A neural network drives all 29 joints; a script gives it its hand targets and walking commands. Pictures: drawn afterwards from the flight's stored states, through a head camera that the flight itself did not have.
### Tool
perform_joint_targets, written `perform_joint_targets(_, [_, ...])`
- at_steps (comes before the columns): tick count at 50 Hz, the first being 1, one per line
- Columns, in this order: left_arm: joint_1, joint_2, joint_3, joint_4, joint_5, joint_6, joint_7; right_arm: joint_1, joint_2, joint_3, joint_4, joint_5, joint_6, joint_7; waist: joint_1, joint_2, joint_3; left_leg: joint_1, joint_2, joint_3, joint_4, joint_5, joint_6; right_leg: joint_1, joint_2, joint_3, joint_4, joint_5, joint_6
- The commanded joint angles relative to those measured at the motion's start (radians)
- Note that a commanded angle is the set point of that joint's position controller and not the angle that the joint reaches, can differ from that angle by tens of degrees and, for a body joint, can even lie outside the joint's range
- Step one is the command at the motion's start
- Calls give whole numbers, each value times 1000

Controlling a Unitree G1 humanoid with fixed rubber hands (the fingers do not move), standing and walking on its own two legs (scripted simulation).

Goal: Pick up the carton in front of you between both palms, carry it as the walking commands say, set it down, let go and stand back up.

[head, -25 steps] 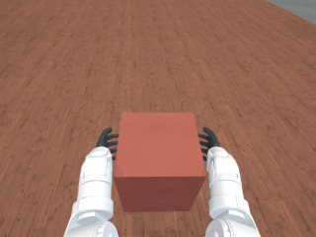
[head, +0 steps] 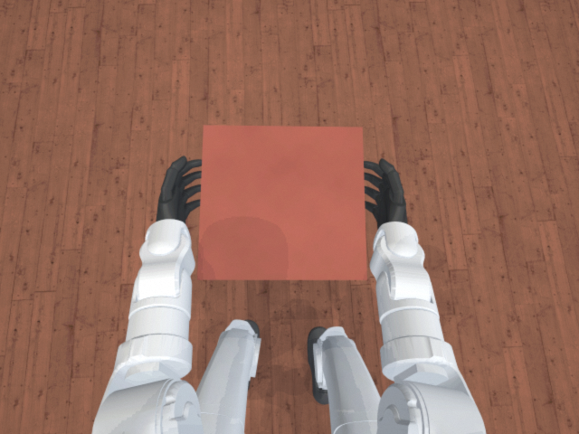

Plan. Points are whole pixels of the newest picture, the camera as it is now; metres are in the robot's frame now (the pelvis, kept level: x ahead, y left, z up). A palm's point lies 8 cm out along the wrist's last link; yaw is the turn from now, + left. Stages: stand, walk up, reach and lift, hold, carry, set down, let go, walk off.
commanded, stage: set down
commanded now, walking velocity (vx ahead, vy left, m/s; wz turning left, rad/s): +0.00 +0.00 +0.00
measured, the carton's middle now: (282, 215) +0.40 +0.03 -0.16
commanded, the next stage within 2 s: none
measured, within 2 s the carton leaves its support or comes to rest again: rests again in 1.74 s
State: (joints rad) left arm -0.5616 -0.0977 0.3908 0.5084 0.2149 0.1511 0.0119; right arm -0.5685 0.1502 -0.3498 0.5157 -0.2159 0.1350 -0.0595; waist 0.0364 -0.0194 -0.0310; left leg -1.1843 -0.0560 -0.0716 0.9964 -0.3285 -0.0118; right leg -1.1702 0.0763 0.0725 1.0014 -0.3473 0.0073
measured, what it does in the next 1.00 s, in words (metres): lowers itself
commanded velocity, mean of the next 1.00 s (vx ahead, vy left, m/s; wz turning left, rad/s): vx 0.00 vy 0.00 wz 0.00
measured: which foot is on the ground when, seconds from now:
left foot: down 0.00-1.00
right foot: down 0.00-1.00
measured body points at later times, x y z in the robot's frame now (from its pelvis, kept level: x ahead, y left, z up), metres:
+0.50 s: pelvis -0.03 +0.00 -0.13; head +0.23 +0.02 +0.24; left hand +0.43 +0.20 -0.23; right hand +0.45 -0.10 -0.23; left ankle +0.06 +0.12 -0.66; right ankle +0.05 -0.12 -0.66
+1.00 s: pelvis -0.05 +0.01 -0.25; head +0.28 +0.03 +0.06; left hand +0.45 +0.22 -0.38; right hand +0.48 -0.08 -0.38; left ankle +0.06 +0.12 -0.66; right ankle +0.05 -0.12 -0.66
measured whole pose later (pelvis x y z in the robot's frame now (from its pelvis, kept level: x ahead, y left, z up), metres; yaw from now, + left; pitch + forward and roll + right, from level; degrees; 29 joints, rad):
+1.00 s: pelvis -0.05 +0.01 -0.25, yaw -1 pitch +45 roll -1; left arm -1.15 0.12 0.44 0.77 0.14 0.25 0.05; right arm -1.19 -0.04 -0.38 0.82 -0.14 0.21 -0.14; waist 0.07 -0.05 0.02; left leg -2.19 -0.12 -0.06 1.92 -0.52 -0.04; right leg -2.17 0.16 0.06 1.92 -0.54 0.07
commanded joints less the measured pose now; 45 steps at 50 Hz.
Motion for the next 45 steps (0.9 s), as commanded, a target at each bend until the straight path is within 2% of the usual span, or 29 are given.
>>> perform_joint_targets(1, [-510, -853, -613, 0, -98, -24, -202, -499, 884, 618, 5, 82, -19, 165, 21, 6, -1045, 405, -78, 39, 54, 451, -19, 365, 73, -14, 36, 423, 34])
perform_joint_targets(5, [-548, -843, -549, 63, -81, 29, -223, -530, 891, 561, 68, 67, 36, 177, 26, -5, -926, 232, -83, 56, 95, 264, -12, 209, 80, -26, 77, 234, 35])
perform_joint_targets(8, [-580, -832, -495, 113, -68, 56, -232, -571, 886, 506, 117, 55, 62, 183, 33, -6, -877, 139, -86, 63, 134, 203, -8, 108, 84, -33, 118, 166, 32])
perform_joint_targets(15, [-684, -803, -435, 170, -68, 55, -222, -690, 857, 444, 175, 54, 55, 165, 42, -12, -937, 10, -94, 70, 264, 196, -13, -71, 101, -55, 253, 132, 34])
perform_joint_targets(30, [-934, -756, -476, 152, -152, 66, -178, -963, 793, 458, 187, 127, 53, 111, 61, 7, -1115, -134, -101, 103, 522, 143, -41, -286, 130, -111, 535, 46, 31])
perform_joint_targets(45, [-1137, -657, -406, 212, -163, 72, -191, -1169, 702, 382, 282, 144, 60, 98, 83, -5, -1063, -325, -87, 127, 715, 102, -40, -466, 129, -130, 741, -2, 25])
